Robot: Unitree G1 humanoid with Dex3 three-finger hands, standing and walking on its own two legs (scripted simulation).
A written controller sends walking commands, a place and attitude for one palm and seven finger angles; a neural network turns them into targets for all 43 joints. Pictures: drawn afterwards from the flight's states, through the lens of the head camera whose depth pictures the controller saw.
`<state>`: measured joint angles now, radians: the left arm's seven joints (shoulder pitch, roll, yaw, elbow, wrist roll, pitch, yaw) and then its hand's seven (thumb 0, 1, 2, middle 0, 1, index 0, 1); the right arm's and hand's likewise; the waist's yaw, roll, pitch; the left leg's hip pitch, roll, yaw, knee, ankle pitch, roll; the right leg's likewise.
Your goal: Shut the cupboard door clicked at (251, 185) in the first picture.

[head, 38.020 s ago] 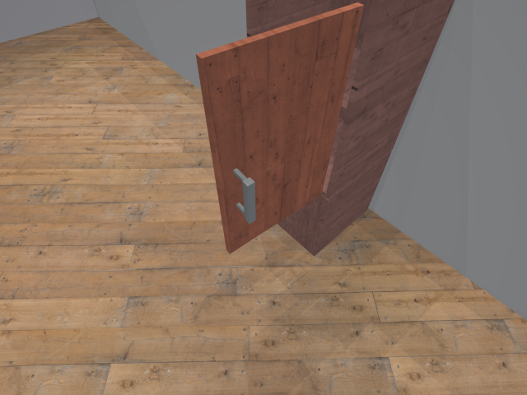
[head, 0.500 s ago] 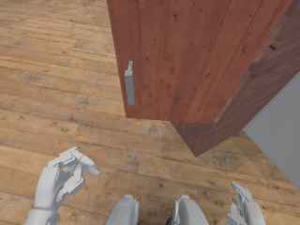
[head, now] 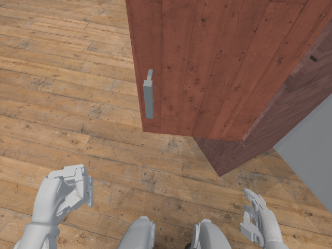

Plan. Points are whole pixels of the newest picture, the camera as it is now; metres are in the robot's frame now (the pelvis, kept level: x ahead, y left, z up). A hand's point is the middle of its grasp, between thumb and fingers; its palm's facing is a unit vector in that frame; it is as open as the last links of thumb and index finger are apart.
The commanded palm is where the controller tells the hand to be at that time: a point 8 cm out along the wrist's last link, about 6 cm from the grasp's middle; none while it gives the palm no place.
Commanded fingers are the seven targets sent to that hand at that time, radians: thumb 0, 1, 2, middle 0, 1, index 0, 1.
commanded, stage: raise the hand and make a fist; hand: left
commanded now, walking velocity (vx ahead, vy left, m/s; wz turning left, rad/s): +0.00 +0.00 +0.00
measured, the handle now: (150, 95) +0.50 +0.10 +0.03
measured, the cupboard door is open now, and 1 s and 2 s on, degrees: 57 57 57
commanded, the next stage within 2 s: bring the fist close to the handle in 0.44 s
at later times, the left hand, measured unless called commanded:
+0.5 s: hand (89, 196) +0.22 +0.18 +0.04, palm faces -0.02 -1.00 -0.03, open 3.1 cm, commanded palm +0.19 +0.23 +0.05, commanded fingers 0.00 0.90 0.90 -1.30 -1.50 -1.30 -1.50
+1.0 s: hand (126, 164) +0.29 +0.12 +0.04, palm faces -0.06 -1.00 -0.01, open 3.1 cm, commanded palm +0.28 +0.17 +0.04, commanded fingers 0.00 0.90 0.90 -1.30 -1.50 -1.30 -1.50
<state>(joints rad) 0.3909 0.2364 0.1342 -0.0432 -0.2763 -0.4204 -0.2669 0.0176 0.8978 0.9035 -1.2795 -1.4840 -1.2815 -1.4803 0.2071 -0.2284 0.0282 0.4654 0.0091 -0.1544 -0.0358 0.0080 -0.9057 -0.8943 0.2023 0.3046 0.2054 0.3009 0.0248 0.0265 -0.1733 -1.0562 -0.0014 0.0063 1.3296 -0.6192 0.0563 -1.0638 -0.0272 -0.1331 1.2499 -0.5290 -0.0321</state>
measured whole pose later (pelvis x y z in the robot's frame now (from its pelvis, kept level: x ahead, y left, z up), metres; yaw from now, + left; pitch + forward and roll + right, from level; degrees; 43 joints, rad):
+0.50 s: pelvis -0.01 -0.01 +0.00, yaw +0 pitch +19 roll -3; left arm 0.39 0.24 0.14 -0.01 -0.29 -0.44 -0.26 0.02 0.90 0.90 -1.30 -1.50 -1.30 -1.50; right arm 0.23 -0.25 0.01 0.47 0.02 -0.15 -0.04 0.01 -0.91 -0.89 0.20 0.30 0.20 0.30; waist 0.01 0.03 -0.17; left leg -1.05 0.00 0.01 1.32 -0.61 0.05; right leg -1.07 -0.02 -0.13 1.25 -0.52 -0.04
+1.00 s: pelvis -0.01 -0.01 +0.00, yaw +0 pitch +20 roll -2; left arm 0.09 0.17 0.01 0.14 -0.17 -0.38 -0.11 0.02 0.90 0.90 -1.30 -1.50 -1.30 -1.50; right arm 0.24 -0.25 0.02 0.50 0.00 -0.12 -0.02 0.01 -0.91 -0.89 0.20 0.30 0.20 0.30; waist -0.02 0.03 -0.17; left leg -1.05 -0.01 0.02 1.29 -0.59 0.04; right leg -1.07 -0.03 -0.12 1.24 -0.51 -0.05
